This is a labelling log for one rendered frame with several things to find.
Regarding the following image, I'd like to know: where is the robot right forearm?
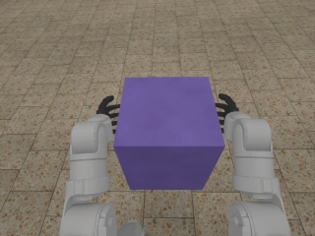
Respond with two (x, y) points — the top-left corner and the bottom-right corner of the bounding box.
(223, 111), (290, 236)

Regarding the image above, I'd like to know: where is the robot left hand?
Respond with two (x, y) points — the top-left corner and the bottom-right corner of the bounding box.
(96, 95), (120, 134)

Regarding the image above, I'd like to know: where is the robot left shin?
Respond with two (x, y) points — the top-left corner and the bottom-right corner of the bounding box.
(128, 219), (139, 224)

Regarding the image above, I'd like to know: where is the robot right hand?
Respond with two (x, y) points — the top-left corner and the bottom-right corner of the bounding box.
(215, 93), (239, 133)

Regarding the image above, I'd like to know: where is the robot left forearm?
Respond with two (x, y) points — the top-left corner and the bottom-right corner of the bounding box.
(59, 114), (114, 236)

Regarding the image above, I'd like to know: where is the left robot thigh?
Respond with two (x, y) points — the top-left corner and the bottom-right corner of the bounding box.
(116, 222), (145, 236)

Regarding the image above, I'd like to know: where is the right robot upper arm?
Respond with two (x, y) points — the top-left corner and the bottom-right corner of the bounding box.
(227, 201), (290, 236)

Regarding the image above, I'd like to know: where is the left robot upper arm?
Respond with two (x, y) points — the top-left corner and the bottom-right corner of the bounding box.
(60, 202), (117, 236)

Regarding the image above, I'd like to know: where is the carton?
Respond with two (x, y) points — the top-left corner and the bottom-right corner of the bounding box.
(113, 77), (225, 190)

